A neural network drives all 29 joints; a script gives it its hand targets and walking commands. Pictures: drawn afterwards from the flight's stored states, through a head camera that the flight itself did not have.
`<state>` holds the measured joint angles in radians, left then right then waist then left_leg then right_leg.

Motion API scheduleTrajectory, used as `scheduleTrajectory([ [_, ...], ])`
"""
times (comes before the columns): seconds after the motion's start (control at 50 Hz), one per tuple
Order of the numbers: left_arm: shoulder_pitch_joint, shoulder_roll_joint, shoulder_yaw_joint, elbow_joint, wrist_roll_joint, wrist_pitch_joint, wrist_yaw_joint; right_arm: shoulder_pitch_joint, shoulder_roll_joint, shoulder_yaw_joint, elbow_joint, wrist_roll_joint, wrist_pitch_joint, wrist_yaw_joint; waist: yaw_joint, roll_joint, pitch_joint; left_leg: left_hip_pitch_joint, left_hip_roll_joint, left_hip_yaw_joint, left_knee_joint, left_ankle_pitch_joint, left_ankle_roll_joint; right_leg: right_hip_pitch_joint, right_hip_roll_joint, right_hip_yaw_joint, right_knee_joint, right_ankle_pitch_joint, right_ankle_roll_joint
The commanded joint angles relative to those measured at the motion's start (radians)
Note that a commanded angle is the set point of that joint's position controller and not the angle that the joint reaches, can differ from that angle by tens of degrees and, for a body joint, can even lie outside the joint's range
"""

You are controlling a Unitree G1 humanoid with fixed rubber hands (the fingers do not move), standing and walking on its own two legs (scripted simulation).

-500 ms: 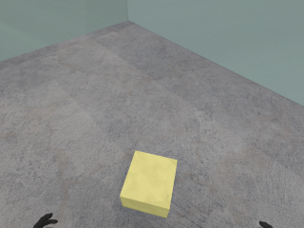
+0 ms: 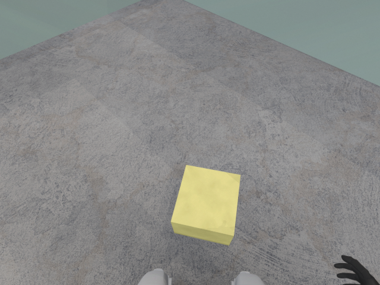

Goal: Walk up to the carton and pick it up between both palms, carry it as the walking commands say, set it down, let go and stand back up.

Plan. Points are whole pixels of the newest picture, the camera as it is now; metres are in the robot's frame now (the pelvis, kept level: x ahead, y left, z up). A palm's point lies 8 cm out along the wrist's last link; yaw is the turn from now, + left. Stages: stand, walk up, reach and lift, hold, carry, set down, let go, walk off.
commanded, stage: walk up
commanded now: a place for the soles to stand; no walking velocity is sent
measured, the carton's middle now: (207, 204) +0.52 -0.05 -0.65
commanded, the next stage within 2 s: none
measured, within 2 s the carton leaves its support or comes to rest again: neither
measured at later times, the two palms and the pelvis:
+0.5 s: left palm (15, 263) +0.18 +0.40 -0.09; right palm out of the picture +0.06 -0.25 -0.09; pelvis +0.03 +0.09 +0.00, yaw -10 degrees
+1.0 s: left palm (34, 247) +0.21 +0.37 -0.09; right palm out of the picture +0.07 -0.26 -0.08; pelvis +0.03 +0.08 +0.01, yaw -15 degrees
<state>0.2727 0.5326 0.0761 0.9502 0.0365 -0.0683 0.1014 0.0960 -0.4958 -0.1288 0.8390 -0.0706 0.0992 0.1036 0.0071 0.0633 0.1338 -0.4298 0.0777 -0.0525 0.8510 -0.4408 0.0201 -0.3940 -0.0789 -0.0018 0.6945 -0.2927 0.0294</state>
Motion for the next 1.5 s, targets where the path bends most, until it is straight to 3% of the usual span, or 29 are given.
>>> scheduleTrajectory([
  [0.0, -0.022, 0.084, -0.003, -0.114, -0.012, -0.001, 0.010, 0.182, -0.286, -0.079, -0.036, -0.018, -0.036, -0.018, -0.142, 0.267, -0.163, 0.324, 0.150, -0.300, -0.526, -0.058, 0.090, -0.331, 0.095, -0.019, 0.346, -0.196, -0.098],
  [0.04, 0.009, 0.166, 0.005, -0.089, -0.021, 0.009, 0.031, 0.029, -0.271, -0.067, -0.122, 0.013, -0.036, -0.028, -0.096, 0.129, -0.153, 0.124, 0.290, -0.384, -0.543, -0.129, 0.254, -0.254, 0.050, -0.010, 0.447, -0.359, -0.073],
  [0.1, 0.114, 0.194, 0.017, -0.033, -0.041, -0.002, -0.002, -0.030, -0.198, -0.032, -0.126, 0.020, -0.035, -0.046, 0.003, 0.086, -0.128, 0.021, 0.205, -0.193, -0.382, 0.059, 0.215, -0.065, 0.046, -0.062, 0.294, -0.183, -0.060],
  [0.14, 0.157, 0.129, 0.016, -0.031, -0.030, -0.009, -0.026, -0.021, -0.176, -0.020, -0.113, 0.036, -0.038, -0.055, 0.023, 0.133, -0.166, 0.018, 0.178, -0.126, -0.247, 0.190, 0.180, 0.138, 0.094, -0.048, 0.010, -0.119, -0.049],
  [0.16, 0.143, 0.133, 0.018, -0.034, -0.015, -0.021, -0.035, 0.024, -0.129, -0.003, -0.103, 0.047, -0.040, -0.060, 0.025, -0.012, -0.186, -0.027, 0.147, -0.088, -0.118, 0.133, 0.140, 0.244, 0.078, 0.044, -0.132, -0.156, -0.055],
  [0.18, 0.117, 0.209, 0.040, -0.070, 0.004, -0.027, -0.035, 0.039, -0.079, 0.015, -0.113, 0.053, -0.048, -0.061, 0.027, -0.224, -0.116, -0.150, 0.038, 0.004, 0.047, 0.019, 0.052, 0.227, -0.106, 0.394, -0.298, -0.181, -0.104],
  [0.2, 0.055, 0.283, 0.041, -0.113, 0.005, -0.031, -0.035, 0.010, -0.092, 0.020, -0.129, 0.056, -0.047, -0.071, 0.037, -0.244, -0.078, -0.246, -0.014, 0.035, 0.081, -0.170, 0.007, 0.203, -0.271, 0.604, -0.323, -0.068, -0.215],
  [0.22, 0.025, 0.280, 0.043, -0.128, -0.005, -0.028, -0.040, 0.047, -0.141, 0.005, -0.110, 0.044, -0.047, -0.082, 0.006, -0.201, -0.114, -0.098, 0.018, -0.029, 0.134, -0.192, 0.008, 0.071, -0.282, 0.593, -0.321, -0.179, -0.312],
  [0.24, 0.000, 0.229, 0.024, -0.132, -0.003, -0.025, -0.042, 0.031, -0.146, -0.004, -0.092, 0.051, -0.057, -0.080, 0.000, -0.198, -0.082, -0.066, -0.009, -0.023, 0.135, -0.170, 0.015, 0.079, -0.238, 0.546, -0.282, -0.146, -0.310],
  [0.3, -0.135, 0.183, 0.009, -0.168, -0.017, -0.005, -0.060, 0.169, -0.145, -0.006, -0.027, 0.056, -0.085, -0.082, -0.084, -0.232, -0.086, 0.204, -0.027, 0.047, -0.126, 0.021, 0.036, -0.163, -0.113, 0.291, -0.184, -0.200, -0.188],
  [0.32, -0.135, 0.106, -0.029, -0.174, -0.027, 0.002, -0.061, 0.182, -0.165, -0.009, -0.019, 0.046, -0.091, -0.089, -0.095, -0.072, -0.052, 0.225, 0.020, -0.069, -0.329, -0.073, 0.053, -0.248, -0.028, 0.220, -0.066, -0.135, -0.140],
  [0.34, -0.097, 0.075, -0.020, -0.180, -0.029, 0.015, -0.067, 0.140, -0.240, -0.015, -0.032, 0.035, -0.107, -0.093, -0.061, 0.102, -0.073, 0.161, 0.193, -0.365, -0.499, -0.256, 0.128, -0.234, 0.111, 0.083, 0.148, -0.189, -0.081],
  [0.36, -0.068, 0.116, -0.006, -0.144, -0.031, 0.019, -0.065, 0.061, -0.248, -0.010, -0.053, 0.037, -0.118, -0.087, -0.035, 0.091, -0.056, 0.053, 0.286, -0.463, -0.521, -0.242, 0.203, -0.137, 0.092, 0.065, 0.220, -0.277, -0.057],
  [0.38, -0.016, 0.133, -0.001, -0.132, -0.035, 0.016, -0.071, 0.009, -0.228, -0.008, -0.075, 0.039, -0.126, -0.085, -0.008, 0.024, -0.041, 0.035, 0.286, -0.445, -0.490, -0.136, 0.232, -0.102, 0.081, 0.058, 0.232, -0.271, -0.062],
  [0.42, -0.001, 0.100, -0.004, -0.111, -0.037, -0.001, -0.075, 0.005, -0.188, 0.020, -0.064, 0.053, -0.131, -0.091, 0.031, 0.008, -0.063, 0.044, 0.232, -0.245, -0.364, 0.215, 0.181, 0.005, 0.073, 0.023, 0.053, -0.143, -0.071],
  [0.46, -0.051, 0.115, -0.009, -0.114, -0.027, -0.014, -0.071, 0.020, -0.159, 0.030, -0.049, 0.057, -0.129, -0.092, 0.010, 0.002, -0.113, 0.033, 0.132, -0.099, -0.272, 0.386, 0.072, 0.156, 0.037, 0.125, -0.078, 0.185, -0.105],
  [0.48, -0.067, 0.145, -0.004, -0.131, -0.025, -0.014, -0.073, 0.055, -0.158, 0.029, -0.046, 0.066, -0.130, -0.093, -0.008, -0.051, -0.149, 0.082, 0.105, -0.048, -0.251, 0.368, 0.049, 0.150, 0.013, 0.160, -0.032, 0.281, -0.128],
  [0.5, -0.083, 0.141, -0.002, -0.118, -0.031, -0.004, -0.078, 0.067, -0.161, 0.036, -0.024, 0.070, -0.129, -0.100, -0.031, -0.005, -0.164, 0.139, 0.110, -0.037, -0.308, 0.313, 0.019, 0.094, 0.021, 0.154, -0.003, 0.285, -0.125],
  [0.58, -0.081, 0.104, -0.020, -0.108, -0.038, 0.009, -0.078, -0.019, -0.150, 0.027, -0.042, 0.060, -0.126, -0.102, 0.003, 0.047, -0.158, 0.159, 0.153, -0.022, -0.321, 0.278, 0.090, 0.092, 0.032, 0.087, -0.014, 0.253, -0.109],
  [0.68, -0.102, 0.121, -0.023, -0.096, -0.038, 0.011, -0.079, -0.009, -0.152, 0.030, -0.023, 0.073, -0.125, -0.102, -0.011, -0.038, -0.202, 0.199, 0.112, 0.028, -0.281, 0.285, 0.066, 0.124, 0.024, 0.132, -0.019, 0.364, -0.111],
  [0.76, -0.110, 0.097, -0.025, -0.089, -0.042, 0.024, -0.080, -0.044, -0.162, 0.021, -0.036, 0.058, -0.114, -0.099, -0.012, 0.037, -0.157, 0.198, 0.176, 0.047, -0.351, 0.222, 0.096, 0.079, 0.043, 0.075, 0.006, 0.251, -0.099],
  [0.88, -0.122, 0.147, -0.019, -0.087, -0.024, 0.012, -0.076, -0.052, -0.125, 0.032, -0.029, 0.075, -0.095, -0.095, -0.024, -0.120, -0.130, 0.169, 0.051, 0.091, -0.249, 0.056, 0.031, 0.031, -0.020, 0.285, -0.132, 0.237, -0.165],
  [0.98, -0.127, 0.129, -0.032, -0.085, -0.033, 0.007, -0.070, -0.026, -0.118, 0.024, 0.011, 0.074, -0.102, -0.088, -0.035, -0.121, -0.200, 0.312, 0.018, 0.057, -0.264, 0.075, 0.036, -0.004, -0.042, 0.372, -0.203, 0.203, -0.161],
  [1.1, -0.137, 0.117, -0.035, -0.072, -0.030, 0.018, -0.078, -0.042, -0.135, 0.027, 0.042, 0.067, -0.105, -0.090, -0.036, -0.098, -0.166, 0.267, 0.119, 0.079, -0.358, 0.150, 0.070, 0.066, 0.043, 0.150, -0.098, 0.324, -0.103],
  [1.24, -0.107, 0.098, -0.018, -0.046, -0.032, 0.032, -0.076, -0.082, -0.153, 0.020, 0.029, 0.057, -0.097, -0.091, 0.002, -0.014, -0.114, 0.247, 0.150, 0.111, -0.392, 0.071, 0.089, 0.025, 0.064, 0.108, -0.073, 0.217, -0.089],
  [1.32, -0.110, 0.139, -0.012, -0.060, -0.024, 0.023, -0.078, -0.062, -0.125, 0.026, 0.015, 0.074, -0.089, -0.091, -0.017, -0.085, -0.127, 0.230, 0.085, 0.128, -0.331, 0.052, 0.054, 0.053, 0.029, 0.221, -0.124, 0.284, -0.124],
  [1.4, -0.136, 0.148, -0.022, -0.069, -0.022, 0.026, -0.072, -0.023, -0.104, 0.026, 0.040, 0.071, -0.087, -0.084, -0.030, -0.160, -0.159, 0.287, 0.009, 0.098, -0.275, -0.026, 0.031, 0.011, -0.041, 0.415, -0.251, 0.098, -0.179],
  [1.44, -0.152, 0.123, -0.017, -0.084, -0.020, 0.025, -0.075, -0.030, -0.122, 0.020, 0.034, 0.059, -0.096, -0.084, -0.048, -0.156, -0.165, 0.322, 0.047, 0.074, -0.352, 0.020, 0.055, -0.005, 0.002, 0.330, -0.216, 0.111, -0.127],
  [1.48, -0.142, 0.094, -0.027, -0.073, -0.033, 0.028, -0.077, -0.029, -0.129, 0.016, 0.042, 0.053, -0.105, -0.082, -0.031, -0.041, -0.152, 0.310, 0.073, 0.067, -0.379, 0.114, 0.056, 0.023, 0.040, 0.232, -0.136, 0.225, -0.104],
])
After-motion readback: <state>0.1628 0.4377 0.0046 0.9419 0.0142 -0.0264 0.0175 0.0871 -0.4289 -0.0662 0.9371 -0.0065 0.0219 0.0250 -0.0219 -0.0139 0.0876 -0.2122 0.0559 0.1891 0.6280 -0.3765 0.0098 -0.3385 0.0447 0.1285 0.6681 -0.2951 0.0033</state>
